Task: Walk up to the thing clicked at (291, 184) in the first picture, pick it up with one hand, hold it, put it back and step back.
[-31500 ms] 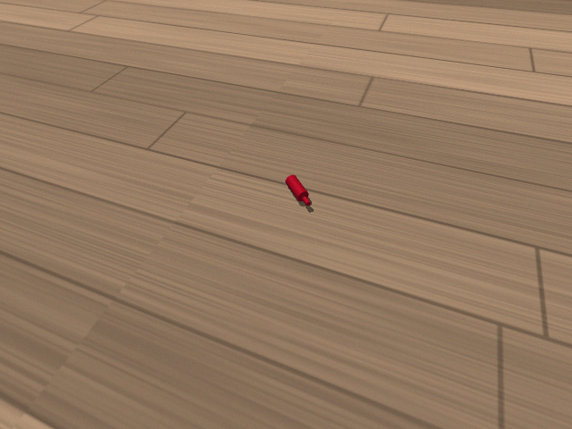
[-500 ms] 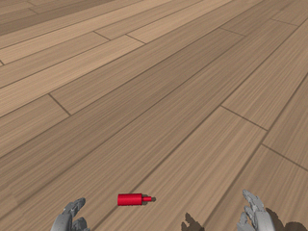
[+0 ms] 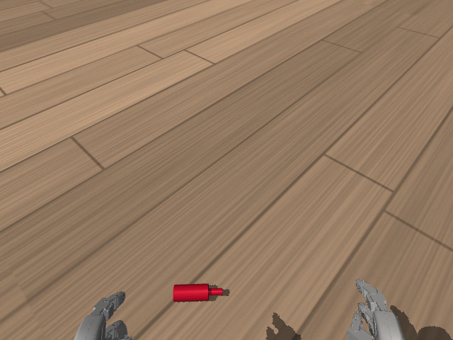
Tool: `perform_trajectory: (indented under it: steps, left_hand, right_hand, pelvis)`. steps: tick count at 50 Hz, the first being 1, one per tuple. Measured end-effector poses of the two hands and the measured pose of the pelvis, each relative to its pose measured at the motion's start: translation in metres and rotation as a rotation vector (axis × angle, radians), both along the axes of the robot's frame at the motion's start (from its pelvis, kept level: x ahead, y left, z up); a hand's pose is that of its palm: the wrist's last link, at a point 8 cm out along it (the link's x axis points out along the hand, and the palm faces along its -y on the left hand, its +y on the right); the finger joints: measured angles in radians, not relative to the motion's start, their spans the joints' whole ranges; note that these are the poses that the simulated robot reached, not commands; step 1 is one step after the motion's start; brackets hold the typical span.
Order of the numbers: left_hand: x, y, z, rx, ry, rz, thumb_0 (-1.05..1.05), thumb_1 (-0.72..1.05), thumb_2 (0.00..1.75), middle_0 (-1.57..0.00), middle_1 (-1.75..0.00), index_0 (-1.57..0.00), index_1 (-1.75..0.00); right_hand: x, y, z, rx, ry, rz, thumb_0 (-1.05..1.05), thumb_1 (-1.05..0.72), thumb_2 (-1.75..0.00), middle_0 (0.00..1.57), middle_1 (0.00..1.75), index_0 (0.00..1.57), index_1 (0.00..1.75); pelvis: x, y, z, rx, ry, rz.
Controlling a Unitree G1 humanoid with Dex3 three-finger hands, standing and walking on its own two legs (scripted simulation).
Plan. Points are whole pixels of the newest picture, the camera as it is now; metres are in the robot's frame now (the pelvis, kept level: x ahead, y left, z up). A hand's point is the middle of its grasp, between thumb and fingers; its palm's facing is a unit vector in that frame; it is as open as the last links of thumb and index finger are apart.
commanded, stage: stand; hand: left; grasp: from above
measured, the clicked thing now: (198, 292) +0.45 +0.13 -0.68
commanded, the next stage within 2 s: none
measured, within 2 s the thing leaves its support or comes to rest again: neither
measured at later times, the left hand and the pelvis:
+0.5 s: hand out of the picture +0.05 +0.25 -0.11, palm faces +0.05 -0.94 -0.33, open 7.4 cm; pelvis -0.01 +0.01 +0.05, yaw +0 degrees
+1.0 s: hand out of the picture +0.02 +0.24 -0.10, palm faces +0.04 -0.94 -0.34, open 7.4 cm; pelvis -0.02 -0.01 +0.07, yaw +1 degrees
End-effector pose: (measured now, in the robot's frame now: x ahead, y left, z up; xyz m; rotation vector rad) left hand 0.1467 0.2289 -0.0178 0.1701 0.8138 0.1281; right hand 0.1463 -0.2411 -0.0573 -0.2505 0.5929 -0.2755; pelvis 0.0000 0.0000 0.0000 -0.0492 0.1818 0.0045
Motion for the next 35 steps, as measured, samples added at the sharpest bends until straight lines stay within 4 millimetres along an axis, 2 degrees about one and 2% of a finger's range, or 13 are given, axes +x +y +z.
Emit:
perform_trajectory:
  steps: [3,6,8,14,18,26,30,35]
  left_hand:
    - [0.002,0.001,-0.002,0.023,-0.019,-0.017,0.01,0.9,0.9,-0.2,-0.3,-0.2,-0.3]
    - [0.005,0.013,-0.018,0.093,-0.034,-0.041,0.01,0.9,0.9,-0.2,-0.3,-0.2,-0.3]
    - [0.0,0.023,-0.028,0.118,0.0,-0.037,0.01,0.9,0.9,-0.2,-0.3,-0.2,-0.3]
    - [-0.036,0.05,-0.048,0.139,0.152,0.026,0.01,0.9,0.9,-0.2,-0.3,-0.2,-0.3]
    - [-0.066,0.06,-0.055,0.137,0.261,0.065,0.01,0.9,0.9,-0.2,-0.3,-0.2,-0.3]
    - [-0.116,0.061,-0.055,0.114,0.414,0.117,0.01,0.9,0.9,-0.2,-0.3,-0.2,-0.3]
    - [-0.129,0.058,-0.052,0.105,0.451,0.126,0.01,0.9,0.9,-0.2,-0.3,-0.2,-0.3]
    - [-0.136,0.055,-0.049,0.103,0.468,0.128,0.01,0.9,0.9,-0.2,-0.3,-0.2,-0.3]
  right_hand:
    - [0.0,0.0,-0.002,-0.016,0.025,0.024,0.01,-0.9,-0.9,0.21,0.3,0.21,0.3]
    - [-0.007,-0.005,-0.016,-0.047,0.216,0.138,0.01,-0.9,-0.9,0.21,0.3,0.2,0.3]
    - [-0.014,-0.011,-0.019,-0.038,0.306,0.156,0.01,-0.9,-0.9,0.21,0.3,0.21,0.3]
    - [-0.04,-0.028,-0.016,-0.01,0.428,0.088,0.01,-0.9,-0.9,0.21,0.3,0.21,0.3]
    - [-0.058,-0.033,-0.014,-0.006,0.491,0.048,0.01,-0.9,-0.9,0.21,0.3,0.21,0.3]
    - [-0.083,-0.028,-0.013,0.03,0.583,0.009,0.01,-0.9,-0.9,0.21,0.3,0.2,0.3]
    - [-0.091,-0.024,-0.012,0.051,0.608,0.001,0.01,-0.9,-0.9,0.21,0.3,0.2,0.3]
    - [-0.098,-0.024,-0.01,0.068,0.626,-0.005,0.01,-0.9,-0.9,0.21,0.3,0.21,0.3]
  pelvis:
    - [-0.002,0.0,0.001,0.003,-0.023,0.001]
    - [-0.008,0.0,0.008,0.026,-0.088,0.001]
    - [-0.01,0.0,0.013,0.038,-0.115,0.002]
    - [-0.01,0.003,0.025,0.049,-0.162,0.0]
    - [-0.009,0.006,0.034,0.042,-0.184,-0.001]
    - [-0.008,0.006,0.05,0.043,-0.225,0.004]
    - [-0.01,0.006,0.056,0.044,-0.243,0.007]
    - [-0.014,0.004,0.061,0.046,-0.256,0.01]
